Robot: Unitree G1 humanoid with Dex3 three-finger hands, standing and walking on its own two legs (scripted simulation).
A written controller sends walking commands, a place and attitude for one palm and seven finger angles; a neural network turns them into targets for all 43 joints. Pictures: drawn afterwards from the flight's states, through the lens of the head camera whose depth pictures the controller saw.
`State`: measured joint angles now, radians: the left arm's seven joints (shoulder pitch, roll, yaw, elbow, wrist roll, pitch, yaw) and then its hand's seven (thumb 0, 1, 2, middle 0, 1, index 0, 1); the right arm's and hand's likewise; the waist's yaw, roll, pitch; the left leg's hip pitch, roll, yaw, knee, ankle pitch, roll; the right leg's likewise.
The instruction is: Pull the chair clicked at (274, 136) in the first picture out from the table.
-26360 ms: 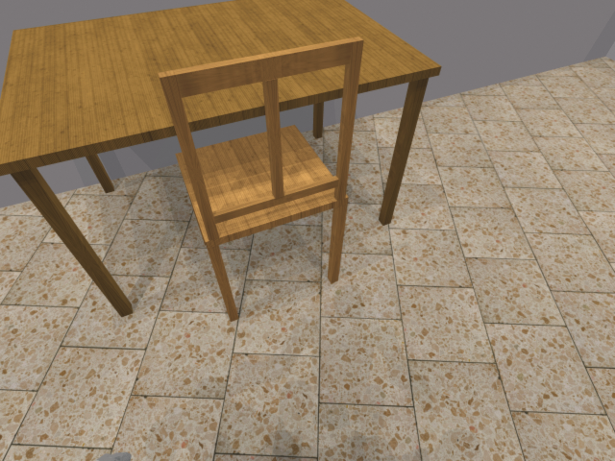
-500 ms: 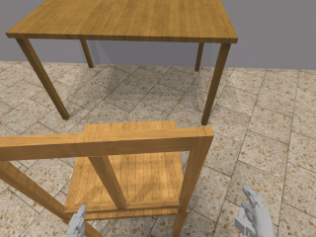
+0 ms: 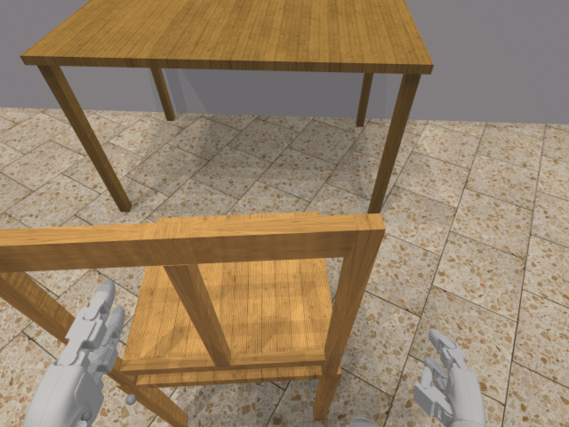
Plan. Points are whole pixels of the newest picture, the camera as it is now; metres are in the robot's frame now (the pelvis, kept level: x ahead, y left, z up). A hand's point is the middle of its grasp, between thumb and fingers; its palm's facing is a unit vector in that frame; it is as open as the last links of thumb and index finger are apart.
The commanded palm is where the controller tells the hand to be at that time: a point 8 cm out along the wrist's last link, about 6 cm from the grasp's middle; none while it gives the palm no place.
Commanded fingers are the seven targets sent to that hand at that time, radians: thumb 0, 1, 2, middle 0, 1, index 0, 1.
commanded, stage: draw the hand back to the body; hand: left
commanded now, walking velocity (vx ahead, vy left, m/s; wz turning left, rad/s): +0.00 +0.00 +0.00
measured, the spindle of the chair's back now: (206, 321) +0.26 +0.14 +0.01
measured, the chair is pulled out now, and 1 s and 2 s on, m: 0.61 0.60 0.61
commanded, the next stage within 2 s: step back with the hand held close in 1.10 s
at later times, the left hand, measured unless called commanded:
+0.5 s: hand (59, 361) +0.16 +0.23 +0.14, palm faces +0.33 -0.82 -0.47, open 12.1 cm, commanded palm +0.14 +0.28 +0.21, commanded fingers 0.00 0.54 0.73 -0.15 -0.22 -0.15 -0.22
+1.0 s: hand (43, 344) +0.18 +0.25 +0.14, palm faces +0.38 -0.77 -0.52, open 6.7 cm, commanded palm +0.16 +0.28 +0.25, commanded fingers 0.00 0.90 0.90 -0.20 -0.30 -0.20 -0.30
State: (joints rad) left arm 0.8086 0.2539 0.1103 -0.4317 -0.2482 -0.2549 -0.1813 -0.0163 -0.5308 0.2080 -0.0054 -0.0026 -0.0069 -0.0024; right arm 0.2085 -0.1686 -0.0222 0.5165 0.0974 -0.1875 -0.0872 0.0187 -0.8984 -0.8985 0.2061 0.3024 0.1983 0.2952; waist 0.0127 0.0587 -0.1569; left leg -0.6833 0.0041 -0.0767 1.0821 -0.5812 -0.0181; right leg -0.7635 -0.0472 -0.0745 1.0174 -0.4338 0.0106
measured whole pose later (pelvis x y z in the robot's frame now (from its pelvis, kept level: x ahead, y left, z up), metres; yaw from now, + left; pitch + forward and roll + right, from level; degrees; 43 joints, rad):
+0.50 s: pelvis +0.02 -0.01 +0.06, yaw +1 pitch -2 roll -1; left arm 0.69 0.35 0.17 -0.41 -0.05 0.11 0.17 -0.01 0.20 0.56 -0.12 -0.16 -0.20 -0.18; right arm 0.23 -0.22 0.04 0.60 0.04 -0.20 -0.14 0.02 -0.90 -0.90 0.21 0.30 0.20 0.30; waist 0.05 0.09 -0.03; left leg -0.19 0.02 -0.08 0.64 -0.42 -0.03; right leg -0.28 -0.03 -0.09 0.62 -0.31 0.00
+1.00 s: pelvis +0.03 -0.02 +0.06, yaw +2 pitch -4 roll +0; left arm 0.60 0.38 0.21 -0.36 -0.05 0.18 0.16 0.01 0.87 0.89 -0.20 -0.29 -0.38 -0.35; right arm 0.18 -0.25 0.05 0.69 0.03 -0.29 -0.10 0.02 -0.90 -0.90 0.21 0.30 0.20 0.30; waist 0.09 0.09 0.03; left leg -0.08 0.02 -0.09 0.51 -0.37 -0.04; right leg -0.18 -0.03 -0.10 0.55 -0.30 -0.01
